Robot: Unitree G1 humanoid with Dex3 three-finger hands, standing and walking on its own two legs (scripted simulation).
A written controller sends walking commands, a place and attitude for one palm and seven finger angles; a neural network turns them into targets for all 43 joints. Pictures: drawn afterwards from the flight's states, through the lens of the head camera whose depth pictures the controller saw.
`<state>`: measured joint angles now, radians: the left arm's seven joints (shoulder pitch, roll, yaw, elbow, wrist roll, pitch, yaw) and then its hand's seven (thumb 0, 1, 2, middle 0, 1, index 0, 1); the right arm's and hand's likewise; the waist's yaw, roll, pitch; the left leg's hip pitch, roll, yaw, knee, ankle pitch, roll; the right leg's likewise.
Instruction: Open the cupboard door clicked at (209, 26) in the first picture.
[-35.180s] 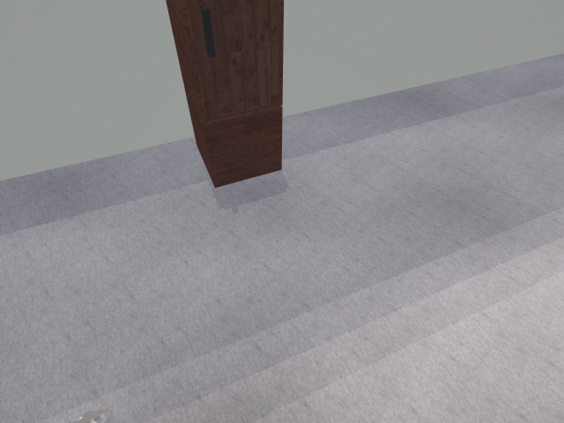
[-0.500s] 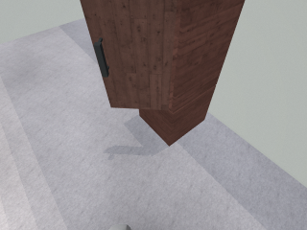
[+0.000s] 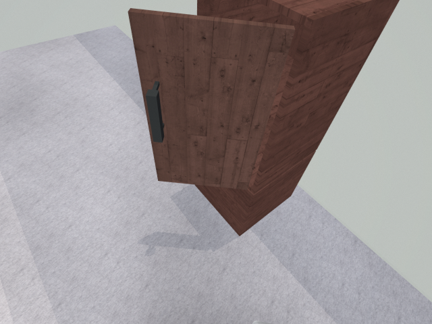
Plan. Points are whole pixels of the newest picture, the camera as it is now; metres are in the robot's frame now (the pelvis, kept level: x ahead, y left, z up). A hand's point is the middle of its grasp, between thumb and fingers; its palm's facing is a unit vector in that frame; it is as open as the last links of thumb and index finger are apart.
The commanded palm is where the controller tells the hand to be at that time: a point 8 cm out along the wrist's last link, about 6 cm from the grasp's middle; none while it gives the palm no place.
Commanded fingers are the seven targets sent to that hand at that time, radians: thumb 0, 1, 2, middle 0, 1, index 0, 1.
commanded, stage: come to a stop and stand still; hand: left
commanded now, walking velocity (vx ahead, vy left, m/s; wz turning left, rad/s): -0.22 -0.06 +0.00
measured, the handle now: (157, 112) +0.59 +0.20 +0.01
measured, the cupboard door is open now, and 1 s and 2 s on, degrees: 47 47 47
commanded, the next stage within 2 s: look again from close up in 1.44 s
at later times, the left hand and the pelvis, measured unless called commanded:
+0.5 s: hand out of the picture +0.05 +0.15 -0.17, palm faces +0.06 -0.97 -0.22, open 7.3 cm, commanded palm none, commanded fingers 0.00 0.90 0.90 -0.20 -0.30 -0.20 -0.30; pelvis -0.01 -0.04 +0.00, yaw +0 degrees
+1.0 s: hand out of the picture -0.01 +0.17 -0.18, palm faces +0.03 -0.99 -0.15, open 7.4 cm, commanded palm none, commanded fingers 0.00 0.90 0.90 -0.20 -0.30 -0.20 -0.30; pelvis +0.00 +0.00 +0.00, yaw -1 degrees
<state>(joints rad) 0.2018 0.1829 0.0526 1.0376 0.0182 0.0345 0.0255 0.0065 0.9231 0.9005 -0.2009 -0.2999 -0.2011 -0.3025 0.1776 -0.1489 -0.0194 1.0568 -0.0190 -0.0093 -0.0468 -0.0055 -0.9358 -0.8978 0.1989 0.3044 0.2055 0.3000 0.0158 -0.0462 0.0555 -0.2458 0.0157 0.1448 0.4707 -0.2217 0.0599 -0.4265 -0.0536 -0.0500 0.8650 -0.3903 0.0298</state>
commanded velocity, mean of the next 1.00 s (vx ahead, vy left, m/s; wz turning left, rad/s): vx -0.02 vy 0.05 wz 0.00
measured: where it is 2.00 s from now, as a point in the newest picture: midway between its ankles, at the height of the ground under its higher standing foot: outside the picture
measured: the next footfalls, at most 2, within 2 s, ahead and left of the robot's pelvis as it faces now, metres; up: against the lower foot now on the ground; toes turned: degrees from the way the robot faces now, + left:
right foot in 0.20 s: +0.04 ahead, -0.15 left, +0.00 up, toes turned -5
left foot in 0.56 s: +0.04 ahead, +0.09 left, +0.00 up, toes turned +0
